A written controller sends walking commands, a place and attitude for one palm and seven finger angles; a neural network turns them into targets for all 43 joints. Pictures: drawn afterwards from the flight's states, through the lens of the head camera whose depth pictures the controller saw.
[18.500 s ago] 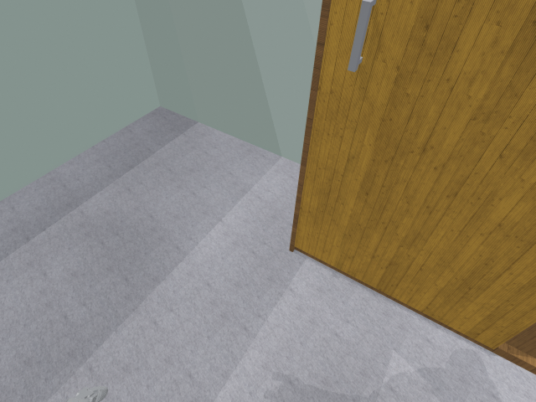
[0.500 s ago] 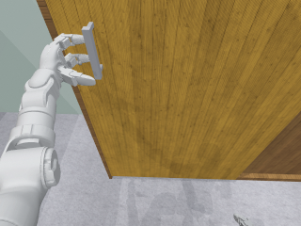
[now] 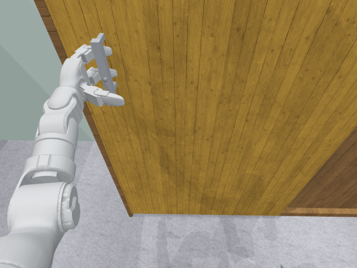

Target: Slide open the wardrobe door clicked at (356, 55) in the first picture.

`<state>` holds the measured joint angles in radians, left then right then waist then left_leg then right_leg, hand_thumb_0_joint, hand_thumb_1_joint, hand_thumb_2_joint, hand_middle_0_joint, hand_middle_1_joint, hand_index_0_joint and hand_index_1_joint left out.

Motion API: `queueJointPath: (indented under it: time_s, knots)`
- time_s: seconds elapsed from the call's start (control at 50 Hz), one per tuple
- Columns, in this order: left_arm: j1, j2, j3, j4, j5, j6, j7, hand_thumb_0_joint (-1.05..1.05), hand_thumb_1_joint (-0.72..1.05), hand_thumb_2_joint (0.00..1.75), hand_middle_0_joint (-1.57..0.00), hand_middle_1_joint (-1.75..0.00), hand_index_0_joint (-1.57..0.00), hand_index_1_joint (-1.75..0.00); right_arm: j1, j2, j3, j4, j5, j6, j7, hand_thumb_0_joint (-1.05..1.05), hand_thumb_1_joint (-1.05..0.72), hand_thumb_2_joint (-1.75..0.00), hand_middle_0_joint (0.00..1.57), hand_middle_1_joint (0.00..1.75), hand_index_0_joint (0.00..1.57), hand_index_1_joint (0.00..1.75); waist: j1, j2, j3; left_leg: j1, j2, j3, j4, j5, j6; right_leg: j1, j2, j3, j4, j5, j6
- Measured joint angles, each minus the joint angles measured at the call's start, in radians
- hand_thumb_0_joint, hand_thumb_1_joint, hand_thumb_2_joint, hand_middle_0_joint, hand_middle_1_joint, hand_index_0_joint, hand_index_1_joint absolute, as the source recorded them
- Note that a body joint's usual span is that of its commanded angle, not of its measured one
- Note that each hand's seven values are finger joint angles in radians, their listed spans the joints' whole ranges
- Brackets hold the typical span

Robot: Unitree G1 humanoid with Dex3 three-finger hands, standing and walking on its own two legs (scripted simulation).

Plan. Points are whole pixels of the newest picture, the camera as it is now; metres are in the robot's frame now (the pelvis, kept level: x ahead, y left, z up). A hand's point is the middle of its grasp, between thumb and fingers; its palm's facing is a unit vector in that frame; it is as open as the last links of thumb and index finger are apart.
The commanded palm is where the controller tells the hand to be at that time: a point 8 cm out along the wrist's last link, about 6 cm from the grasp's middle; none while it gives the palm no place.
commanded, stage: slide the fingers in behind the handle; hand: left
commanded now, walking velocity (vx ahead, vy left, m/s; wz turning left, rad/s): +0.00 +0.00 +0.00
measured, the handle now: (106, 67) +0.51 +0.17 +0.21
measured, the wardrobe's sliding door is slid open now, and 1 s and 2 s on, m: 0.00 0.00 0.00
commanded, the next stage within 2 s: grip the handle and tug to test in 0.72 s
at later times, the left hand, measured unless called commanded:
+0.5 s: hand (112, 79) +0.46 +0.15 +0.21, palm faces +0.00 -1.00 +0.00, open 14.0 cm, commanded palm +0.43 +0.20 +0.21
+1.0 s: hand (104, 81) +0.45 +0.17 +0.21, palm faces +0.01 -1.00 +0.00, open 13.3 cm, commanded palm +0.43 +0.21 +0.21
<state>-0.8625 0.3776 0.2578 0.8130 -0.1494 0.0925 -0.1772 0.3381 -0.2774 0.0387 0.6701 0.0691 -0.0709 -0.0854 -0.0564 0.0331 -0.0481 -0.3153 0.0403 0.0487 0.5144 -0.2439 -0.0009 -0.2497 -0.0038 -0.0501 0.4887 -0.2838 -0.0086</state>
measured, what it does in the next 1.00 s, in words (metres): stands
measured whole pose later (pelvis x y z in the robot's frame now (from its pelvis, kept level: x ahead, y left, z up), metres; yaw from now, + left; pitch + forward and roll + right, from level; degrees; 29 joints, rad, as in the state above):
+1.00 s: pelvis +0.00 +0.00 +0.00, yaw +1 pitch +2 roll -1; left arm -0.88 0.37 0.25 0.84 -0.15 0.12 -0.16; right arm 0.29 -0.27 0.05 0.67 0.07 -0.05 -0.09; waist -0.05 0.02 -0.04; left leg -0.31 0.04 0.04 0.51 -0.24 0.00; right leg -0.23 -0.01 -0.06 0.48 -0.28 -0.01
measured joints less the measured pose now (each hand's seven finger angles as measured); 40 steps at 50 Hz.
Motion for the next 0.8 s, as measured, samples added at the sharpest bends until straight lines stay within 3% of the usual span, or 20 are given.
queueJointPath:
  time_s: [0.14, 0.4, 0.8]
  knots:
    - [-0.033, -0.018, -0.006, 0.039, -0.004, 0.019, 0.01, -0.02, -0.5, 0.3, -0.3, -1.2, -0.3, -1.2, -0.026, -0.001, 0.004, 0.002, -0.002, 0.003, -0.002, 0.01, -0.9, -0.9, 0.21, 0.3, 0.2, 0.3, -0.002, 0.002, 0.001, 0.0, 0.0, -0.008, -0.006, 0.007, -0.004, -0.001, 0.001, -0.008, 0.002, 0.0, -0.004]
    - [-0.042, -0.011, -0.01, 0.067, 0.003, -0.011, 0.017, -0.02, -0.5, 0.3, -0.3, -1.2, -0.3, -1.2, -0.019, 0.003, 0.004, 0.005, -0.002, 0.006, -0.001, 0.01, -0.9, -0.9, 0.21, 0.3, 0.2, 0.3, -0.001, 0.001, 0.004, -0.001, 0.003, -0.012, -0.007, 0.007, -0.009, -0.003, 0.004, -0.011, 0.005, -0.004, -0.01]
    - [0.014, -0.027, -0.006, -0.017, -0.007, 0.014, 0.016, -0.02, -0.5, 0.3, -0.3, -1.2, -0.3, -1.2, -0.026, 0.005, -0.001, -0.003, 0.0, 0.016, -0.001, 0.01, -0.9, -0.9, 0.21, 0.3, 0.2, 0.3, 0.008, 0.001, -0.005, 0.023, -0.001, -0.001, -0.017, 0.001, -0.003, 0.02, 0.001, 0.0, -0.01, -0.003, -0.003]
